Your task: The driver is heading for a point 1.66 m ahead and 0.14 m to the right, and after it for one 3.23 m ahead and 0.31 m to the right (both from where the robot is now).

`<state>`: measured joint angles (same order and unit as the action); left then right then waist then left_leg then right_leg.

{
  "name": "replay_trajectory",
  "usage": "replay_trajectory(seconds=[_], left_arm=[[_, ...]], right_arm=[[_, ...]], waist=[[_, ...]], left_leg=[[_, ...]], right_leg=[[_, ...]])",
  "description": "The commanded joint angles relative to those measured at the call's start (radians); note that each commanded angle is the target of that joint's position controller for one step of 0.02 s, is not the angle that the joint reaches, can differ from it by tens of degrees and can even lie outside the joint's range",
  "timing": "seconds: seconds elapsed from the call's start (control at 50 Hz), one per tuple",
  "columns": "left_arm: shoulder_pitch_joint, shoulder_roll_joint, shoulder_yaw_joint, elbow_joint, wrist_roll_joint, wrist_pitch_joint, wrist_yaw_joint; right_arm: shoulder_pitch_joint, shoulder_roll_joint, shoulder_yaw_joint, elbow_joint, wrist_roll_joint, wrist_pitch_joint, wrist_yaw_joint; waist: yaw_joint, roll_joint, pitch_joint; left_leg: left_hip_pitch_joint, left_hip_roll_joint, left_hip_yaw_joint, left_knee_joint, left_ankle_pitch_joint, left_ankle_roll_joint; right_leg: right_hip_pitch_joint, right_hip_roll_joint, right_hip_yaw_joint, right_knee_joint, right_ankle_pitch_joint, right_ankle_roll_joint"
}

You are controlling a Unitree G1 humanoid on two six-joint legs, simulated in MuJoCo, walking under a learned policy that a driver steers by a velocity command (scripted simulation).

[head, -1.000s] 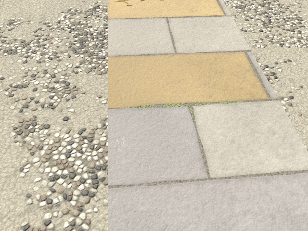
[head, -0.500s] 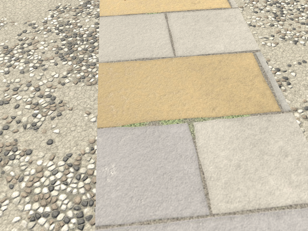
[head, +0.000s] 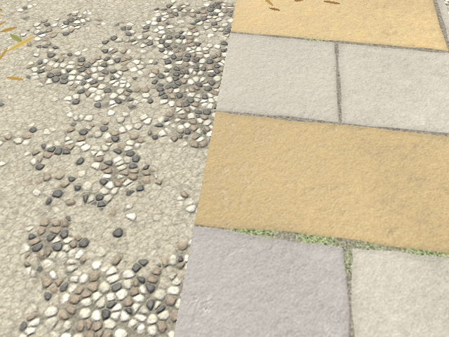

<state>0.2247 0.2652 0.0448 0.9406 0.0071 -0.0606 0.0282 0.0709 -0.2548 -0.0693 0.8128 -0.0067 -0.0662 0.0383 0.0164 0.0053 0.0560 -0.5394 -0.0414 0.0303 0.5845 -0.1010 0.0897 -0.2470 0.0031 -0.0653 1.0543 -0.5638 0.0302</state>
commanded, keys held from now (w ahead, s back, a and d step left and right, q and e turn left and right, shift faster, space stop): no key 1.00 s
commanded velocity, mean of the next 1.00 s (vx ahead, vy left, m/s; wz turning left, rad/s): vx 0.04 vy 0.00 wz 0.12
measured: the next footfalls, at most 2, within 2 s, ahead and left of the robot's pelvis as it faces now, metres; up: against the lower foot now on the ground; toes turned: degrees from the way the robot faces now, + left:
right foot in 0.38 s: +0.15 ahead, -0.16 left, +0.00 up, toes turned +5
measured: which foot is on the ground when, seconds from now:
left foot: down 0.00-1.00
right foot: up 0.00-0.36, down 0.38-1.00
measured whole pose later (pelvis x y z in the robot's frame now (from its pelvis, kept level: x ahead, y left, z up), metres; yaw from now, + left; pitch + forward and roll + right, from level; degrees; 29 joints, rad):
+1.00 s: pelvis +0.12 -0.04 +0.02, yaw +5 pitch -1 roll +0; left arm 0.20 0.22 0.04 0.99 0.00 -0.02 0.03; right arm 0.16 -0.21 -0.05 0.94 0.00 0.00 -0.03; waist 0.01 0.00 0.04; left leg -0.26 -0.04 -0.06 0.55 -0.27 0.02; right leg -0.19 -0.01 0.00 0.55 -0.33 0.01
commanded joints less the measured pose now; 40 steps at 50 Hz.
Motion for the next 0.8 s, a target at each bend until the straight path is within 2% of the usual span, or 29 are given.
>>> replay_trajectory(seconds=[0.02,0.04,0.06,0.08,0.12,0.16,0.2,0.26,0.32,0.34,0.36,0.38,0.4,0.42,0.44,0.46,0.52,0.58,0.68,0.8], left_arm=[[0.019,0.12,0.017,-0.105,-0.033,-0.031,-0.013],[-0.001,0.121,0.022,-0.095,-0.02,-0.016,0.001],[-0.002,0.137,0.032,-0.103,-0.01,0.004,0.013],[0.01,0.133,0.036,-0.106,-0.007,0.023,0.017],[0.04,0.095,0.031,-0.104,-0.006,0.038,0.027],[0.031,0.083,0.028,-0.106,-0.003,0.042,0.034],[0.009,0.082,0.027,-0.109,-0.004,0.049,0.035],[-0.04,0.085,0.027,-0.117,-0.01,0.056,0.033],[-0.05,0.083,0.027,-0.116,-0.011,0.048,0.026],[-0.032,0.074,0.026,-0.107,-0.01,0.042,0.021],[-0.012,0.067,0.024,-0.096,-0.004,0.037,0.014],[0.001,0.092,0.026,-0.094,0.011,0.032,0.01],[0.01,0.158,0.035,-0.101,0.024,0.031,0.01],[-0.038,0.168,0.041,-0.09,0.019,0.034,0.007],[-0.076,0.097,0.026,-0.104,0.014,0.029,0.001],[-0.075,0.084,0.023,-0.1,0.014,0.023,-0.001],[-0.042,0.1,0.025,-0.086,0.006,0.008,0.001],[-0.002,0.088,0.024,-0.069,-0.002,0.009,0.009],[-0.002,0.077,0.021,-0.056,-0.003,0.02,0.011],[-0.008,0.066,0.019,-0.029,-0.003,0.026,0.007]], right_arm=[[0.141,-0.167,-0.042,-0.069,0.006,0.012,-0.023],[0.085,-0.131,-0.03,-0.082,0.014,0.016,-0.028],[0.062,-0.113,-0.024,-0.084,0.01,0.019,-0.032],[0.055,-0.112,-0.021,-0.084,-0.003,0.022,-0.031],[0.059,-0.132,-0.026,-0.08,-0.015,0.018,-0.032],[0.069,-0.144,-0.029,-0.078,-0.014,0.021,-0.042],[0.059,-0.143,-0.026,-0.083,-0.011,0.032,-0.052],[0.049,-0.131,-0.017,-0.086,-0.014,0.045,-0.058],[0.061,-0.113,-0.006,-0.075,-0.014,0.051,-0.057],[0.057,-0.1,0.001,-0.072,-0.01,0.053,-0.057],[0.068,-0.085,0.009,-0.064,-0.004,0.055,-0.056],[0.11,-0.068,0.016,-0.052,-0.005,0.05,-0.056],[0.144,-0.053,0.02,-0.052,-0.017,0.043,-0.054],[0.164,-0.036,0.017,-0.061,-0.011,0.038,-0.049],[0.111,-0.067,0.013,-0.06,-0.02,0.038,-0.049],[0.073,-0.08,0.006,-0.066,-0.016,0.043,-0.049],[0.08,-0.078,0.001,-0.053,-0.009,0.062,-0.052],[0.085,-0.064,0.001,-0.039,-0.006,0.056,-0.051],[0.09,-0.056,-0.002,-0.014,-0.002,0.053,-0.054],[0.094,-0.061,-0.004,0.024,0.002,0.055,-0.061]], waist=[[-0.07,0.033,-0.373],[-0.042,-0.046,-0.272],[-0.015,-0.027,-0.231],[0.004,0.007,-0.209],[0.02,0.058,-0.197],[0.015,0.072,-0.216],[0.005,0.086,-0.228],[-0.015,0.112,-0.192],[-0.023,0.121,-0.16],[-0.006,0.111,-0.155],[0.009,0.099,-0.147],[0.004,0.069,-0.149],[-0.032,-0.048,-0.151],[-0.089,-0.215,-0.128],[-0.065,-0.19,-0.114],[-0.048,-0.176,-0.102],[-0.03,-0.104,-0.072],[-0.009,-0.039,-0.088],[-0.002,0.003,-0.104],[-0.004,0.007,-0.091]], left_leg=[[0.683,0.343,-0.487,-0.174,0.476,0.271],[0.514,0.306,-0.408,-0.211,0.403,0.23],[0.385,0.283,-0.375,-0.239,0.347,0.216],[0.294,0.26,-0.35,-0.264,0.316,0.208],[0.222,0.226,-0.284,-0.278,0.368,0.206],[0.233,0.221,-0.262,-0.276,0.366,0.2],[0.232,0.211,-0.254,-0.287,0.223,0.18],[0.197,0.197,-0.263,-0.32,-0.044,0.155],[0.209,0.196,-0.288,-0.302,-0.149,0.136],[0.207,0.187,-0.284,-0.277,-0.165,0.117],[0.196,0.167,-0.275,-0.251,-0.177,0.086],[0.171,0.14,-0.265,-0.22,-0.192,0.038],[0.123,0.071,-0.196,-0.112,-0.227,-0.009],[0.161,-0.001,-0.089,-0.092,-0.232,-0.043],[0.24,0.016,-0.093,-0.09,-0.169,-0.056],[0.266,0.018,-0.094,-0.089,-0.121,-0.053],[0.282,0.043,-0.129,-0.1,-0.042,-0.025],[0.282,0.051,-0.139,-0.099,0.023,-0.016],[0.304,0.057,-0.145,-0.088,0.083,-0.019],[0.326,0.064,-0.151,-0.088,0.103,-0.021]], right_leg=[[-0.469,-0.014,0.16,0.384,0.02,-0.005],[-0.439,-0.057,0.146,0.303,0.077,0.003],[-0.369,-0.08,0.148,0.235,0.105,0.003],[-0.302,-0.082,0.14,0.192,0.118,0.003],[-0.248,-0.071,0.117,0.088,0.139,0.012],[-0.242,-0.069,0.114,-0.015,0.176,0.025],[-0.22,-0.074,0.117,-0.099,0.233,0.032],[-0.168,-0.071,0.112,-0.222,0.274,0.033],[-0.109,-0.054,0.095,-0.366,0.261,0.022],[-0.057,-0.043,0.079,-0.465,0.304,0.009],[0.01,-0.032,0.065,-0.585,0.376,-0.009],[0.082,-0.081,0.115,-0.633,0.447,-0.033],[0.124,-0.198,0.224,-0.643,0.586,-0.08],[0.019,-0.235,0.274,-0.667,0.497,-0.146],[-0.058,-0.21,0.269,-0.698,0.363,-0.14],[-0.074,-0.17,0.232,-0.692,0.288,-0.103],[-0.077,-0.109,0.16,-0.649,0.299,-0.052],[-0.032,-0.086,0.132,-0.6,0.375,-0.051],[-0.002,-0.07,0.116,-0.569,0.432,-0.054],[0.006,-0.057,0.106,-0.572,0.441,-0.049]])
Keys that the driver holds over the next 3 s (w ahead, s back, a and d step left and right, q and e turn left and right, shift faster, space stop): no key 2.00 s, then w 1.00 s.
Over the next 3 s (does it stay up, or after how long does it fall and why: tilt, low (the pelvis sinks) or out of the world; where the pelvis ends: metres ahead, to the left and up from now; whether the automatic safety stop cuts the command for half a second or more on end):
stays up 0.53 -0.03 0.03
